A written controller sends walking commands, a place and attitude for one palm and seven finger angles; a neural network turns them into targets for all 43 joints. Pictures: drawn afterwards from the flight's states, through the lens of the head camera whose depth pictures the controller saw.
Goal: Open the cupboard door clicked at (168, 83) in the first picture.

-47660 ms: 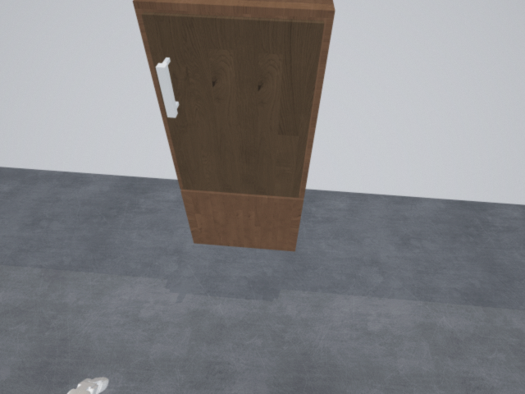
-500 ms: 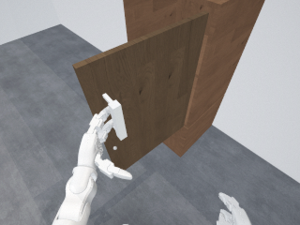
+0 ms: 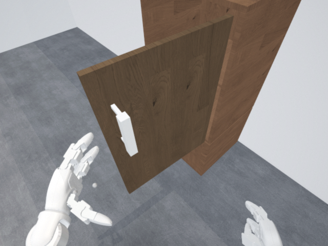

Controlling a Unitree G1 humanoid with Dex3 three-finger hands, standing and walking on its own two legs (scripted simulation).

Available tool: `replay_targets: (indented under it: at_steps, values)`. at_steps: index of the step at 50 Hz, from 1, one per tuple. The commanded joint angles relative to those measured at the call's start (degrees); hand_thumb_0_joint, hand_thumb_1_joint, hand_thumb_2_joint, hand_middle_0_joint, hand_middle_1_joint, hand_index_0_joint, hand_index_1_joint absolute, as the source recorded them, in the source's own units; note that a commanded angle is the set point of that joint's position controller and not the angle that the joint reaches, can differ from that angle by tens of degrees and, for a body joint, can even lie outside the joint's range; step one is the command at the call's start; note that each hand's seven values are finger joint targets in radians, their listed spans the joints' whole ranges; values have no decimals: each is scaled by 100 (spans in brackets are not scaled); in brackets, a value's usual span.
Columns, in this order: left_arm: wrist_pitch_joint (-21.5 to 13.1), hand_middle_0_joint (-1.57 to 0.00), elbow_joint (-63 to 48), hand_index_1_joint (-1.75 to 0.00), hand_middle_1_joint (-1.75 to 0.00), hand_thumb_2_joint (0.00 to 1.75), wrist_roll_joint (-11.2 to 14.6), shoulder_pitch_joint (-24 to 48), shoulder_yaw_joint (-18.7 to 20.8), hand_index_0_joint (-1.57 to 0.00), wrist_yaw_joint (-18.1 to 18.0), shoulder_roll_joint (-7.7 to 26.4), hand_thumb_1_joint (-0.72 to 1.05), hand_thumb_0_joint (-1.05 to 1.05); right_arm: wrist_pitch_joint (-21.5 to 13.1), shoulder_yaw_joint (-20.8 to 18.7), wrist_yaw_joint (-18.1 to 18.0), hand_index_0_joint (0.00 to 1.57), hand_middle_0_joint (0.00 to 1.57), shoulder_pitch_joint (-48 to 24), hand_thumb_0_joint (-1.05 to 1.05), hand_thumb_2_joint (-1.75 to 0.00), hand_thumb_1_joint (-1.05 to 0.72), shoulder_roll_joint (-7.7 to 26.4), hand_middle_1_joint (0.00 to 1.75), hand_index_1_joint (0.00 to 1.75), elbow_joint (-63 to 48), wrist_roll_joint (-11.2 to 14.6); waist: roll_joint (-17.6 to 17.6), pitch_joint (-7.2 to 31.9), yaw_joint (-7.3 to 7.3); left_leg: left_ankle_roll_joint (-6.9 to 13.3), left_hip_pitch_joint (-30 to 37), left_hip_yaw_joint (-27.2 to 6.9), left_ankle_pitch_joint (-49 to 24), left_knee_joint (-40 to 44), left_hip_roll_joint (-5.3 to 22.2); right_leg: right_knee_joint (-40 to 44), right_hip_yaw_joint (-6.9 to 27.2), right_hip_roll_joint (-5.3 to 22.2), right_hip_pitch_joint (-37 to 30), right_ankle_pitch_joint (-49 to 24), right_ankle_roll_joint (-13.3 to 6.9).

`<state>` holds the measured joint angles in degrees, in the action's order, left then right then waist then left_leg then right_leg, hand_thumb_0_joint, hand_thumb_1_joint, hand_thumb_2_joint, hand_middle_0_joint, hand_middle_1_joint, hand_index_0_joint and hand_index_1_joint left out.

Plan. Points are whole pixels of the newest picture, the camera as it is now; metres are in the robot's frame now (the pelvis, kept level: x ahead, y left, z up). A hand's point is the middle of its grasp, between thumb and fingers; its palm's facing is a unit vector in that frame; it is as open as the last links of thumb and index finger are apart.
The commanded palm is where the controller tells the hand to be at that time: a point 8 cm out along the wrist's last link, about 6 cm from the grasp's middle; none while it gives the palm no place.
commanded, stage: slide the hand sideways off the handle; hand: left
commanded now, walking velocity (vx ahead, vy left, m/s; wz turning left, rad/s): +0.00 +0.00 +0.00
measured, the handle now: (123, 130) +0.37 +0.13 +0.08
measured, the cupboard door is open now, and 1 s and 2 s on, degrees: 85 85 85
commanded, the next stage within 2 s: draw the hand back to the body in 0.02 s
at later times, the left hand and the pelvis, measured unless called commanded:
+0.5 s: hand (68, 185) +0.22 +0.20 +0.11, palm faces +0.02 -1.00 -0.06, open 16.3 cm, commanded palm +0.19 +0.26 +0.12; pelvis -0.01 +0.02 +0.01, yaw -1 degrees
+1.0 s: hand (26, 170) +0.22 +0.26 +0.15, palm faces +0.32 -0.88 -0.36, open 12.9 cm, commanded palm +0.17 +0.31 +0.17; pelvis +0.01 +0.04 +0.04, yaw -1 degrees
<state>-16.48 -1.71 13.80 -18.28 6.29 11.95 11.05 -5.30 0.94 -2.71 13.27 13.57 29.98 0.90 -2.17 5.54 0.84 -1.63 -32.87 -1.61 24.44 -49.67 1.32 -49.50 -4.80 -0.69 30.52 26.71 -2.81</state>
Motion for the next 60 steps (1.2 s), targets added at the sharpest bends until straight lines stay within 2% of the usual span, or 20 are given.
replay_targets:
  at_steps: [1, 2, 5, 10, 12, 15, 17, 21, 26, 27, 31, 32, 33, 34, 35, 39, 47, 51, 56, 60]
  values:
    - [-358, -15, -1286, -30, -30, 30, 229, 493, 444, -15, 171, 696, -50, 0, -371, -196, -97, 20, 20, -352, 0, -90, -90, 594, 30, 30, -909, 31, 317, 912, -85, 237, 211, 96, -1316, 330, -282, 833, 620, 133, -673, -2564, 359]
    - [-351, -15, -1265, -30, -30, 30, 254, 592, 454, -15, 187, 724, -50, 0, -389, -196, -114, 20, 20, -353, 0, -90, -90, 616, 30, 30, -888, 28, 459, 849, -133, 246, 144, 75, -1226, 277, -269, 887, 674, 133, -604, -2382, 370]
    - [-435, -15, -1375, -30, -30, 30, 268, 899, 342, -15, 207, 641, -50, 0, -488, -202, -145, 20, 20, -381, 0, -90, -90, 615, 30, 30, -853, 31, 207, 887, -153, 242, 201, 49, -1115, 246, -267, 863, 648, 116, -416, -1972, 321]
    - [-377, -15, -1866, -30, -30, 30, 221, 671, 471, -15, 80, 886, -50, 0, -624, -187, -157, 20, 20, -363, 0, -90, -90, 599, 30, 30, -935, 65, -142, 1165, -2, 261, 532, 20, -1201, 459, -234, 819, 446, 31, -500, -1696, 208]
    - [-226, -15, -1791, -30, -30, 30, 218, 438, 698, -15, -5, 1086, -50, 0, -623, -171, -172, 20, 20, -350, 0, -90, -90, 612, 30, 30, -940, 70, 86, 1101, 56, 264, 456, 0, -1200, 533, -213, 860, 428, 18, -619, -1669, 211]
    - [45, -15, -1819, -30, -30, 30, 263, 273, 630, -15, -55, 897, -50, 0, -626, -129, -167, 20, 20, -415, 0, -90, -90, 577, 30, 30, -1000, 109, -24, 799, 73, 244, 493, 26, -1019, 697, -216, 974, 348, 7, -543, -1471, 226]
    - [257, -15, -1558, -30, -30, 30, 328, 141, 834, -15, -60, 1021, -50, 0, -606, -117, -193, 20, 20, -443, 0, -90, -90, 607, 30, 30, -973, 121, 332, 567, 77, 249, 365, 20, -887, 731, -201, 1151, 415, 9, -608, -1217, 242]
    - [414, -15, -2074, -30, -30, 30, 383, 404, 801, -15, 22, 1013, -50, 0, -685, -83, -236, 20, 20, -454, 0, -90, -90, 611, 30, 30, -1036, 148, 21, 599, 41, 253, 673, 25, -953, 868, -200, 1225, 347, 1, -616, -1324, 241]
    - [424, -15, -2491, -30, -30, 30, 463, 257, 861, -15, 128, 1117, -50, 0, -878, -45, -261, 20, 20, -378, 0, -90, -90, 621, 30, 30, -970, 143, -79, 612, 45, 255, 943, -57, -1160, 990, -169, 1226, 206, -55, -702, -1569, 214]
    - [468, -15, -2378, -30, -30, 32, 471, 217, 943, -15, 142, 1199, -47, 0, -888, -45, -269, 20, 20, -385, 0, -90, -90, 648, 30, 30, -916, 141, 57, 510, 20, 271, 893, -63, -1159, 979, -162, 1281, 231, -65, -728, -1554, 217]
    - [666, -16, -2430, -30, -30, 37, 526, 101, 1127, -16, 234, 1236, -32, 0, -940, -37, -290, 20, 20, -425, 0, -90, -90, 636, 30, 30, -882, 175, -153, 482, 113, 236, 1062, -78, -1196, 1138, -166, 1328, 135, -62, -806, -1576, 200]
    - [722, -16, -2637, -30, -30, 39, -395, 266, 1287, -16, -626, 2041, -29, 0, -846, -96, -392, 20, 20, -499, 0, -90, -90, 606, 30, 30, -791, 64, 49, 390, 259, 290, 1146, 62, -1051, 1339, -138, 1834, 493, 70, -942, -1360, 146]
    - [782, -16, -2777, -30, -30, 40, -492, 165, 988, -16, -999, 1485, -26, 0, -821, -31, -420, 20, 20, -573, 0, -90, -90, 501, 30, 30, -801, 11, 50, 129, 146, 290, 1251, 70, -1024, 1456, -154, 1983, 462, 125, -924, -1293, 162]
    - [872, -16, -2687, -30, -30, 42, -558, -221, 807, -16, -1173, 1228, -22, 0, -794, -17, -417, 20, 20, -512, 0, -90, -90, 482, 30, 30, -792, 14, 80, -38, 119, 277, 1328, 61, -1023, 1499, -135, 1995, 395, 123, -878, -1270, 173]
    - [914, -16, -2880, -30, -30, 43, -703, -243, 653, -16, -1319, 1152, -18, 0, -753, 1, -394, 20, 20, -518, 0, -90, -90, 493, 30, 30, -758, 12, -224, -40, 118, 276, 1443, 58, -1077, 1606, -115, 1981, 352, 126, -993, -1317, 167]
    - [961, -17, -3102, -30, -30, 50, -980, -200, 791, -17, -1746, 1398, -5, 0, -653, 13, -409, 20, 20, -639, 0, -90, -90, 512, 30, 30, -649, -44, -222, 13, 133, 277, 1829, 50, -1218, 1972, -59, 2210, 290, 111, -1372, -1382, 169]
    - [962, -18, -3008, -30, -30, 62, -1138, -301, 1218, -18, -1994, 1643, 23, 0, -556, -12, -406, 20, 20, -794, 0, -90, -90, 508, 30, 30, -419, -101, -69, 15, 229, 257, 2413, 112, -2024, 2469, -6, 2569, 261, 96, -2132, -2065, 155]
    - [945, -18, -3121, -30, -30, 68, -1142, -342, 1262, -18, -1978, 1572, 37, 0, -510, -27, -337, 20, 20, -822, 0, -90, -90, 499, 30, 30, -376, -107, -288, -48, 242, 217, 2639, 124, -2552, 2651, 33, 2656, 240, 89, -2335, -2371, 165]
    - [953, -19, -3128, -30, -30, 75, -1124, -403, 1563, -19, -1975, 1732, 55, 0, -431, -82, -282, 20, 20, -848, 0, -90, -90, 511, 30, 30, -325, -133, -35, -51, 278, 221, 2816, 187, -2964, 2731, 55, 2796, 249, 70, -2544, -2751, 190]
    - [932, -19, -3220, -30, -30, 81, -1120, -369, 1780, -19, -1973, 1847, 69, 0, -379, -115, -252, 20, 20, -868, 0, -90, -90, 500, 30, 30, -281, -130, -269, -2, 301, 203, 2953, 227, -3299, 2751, 59, 2849, 270, 78, -2661, -2974, 195]
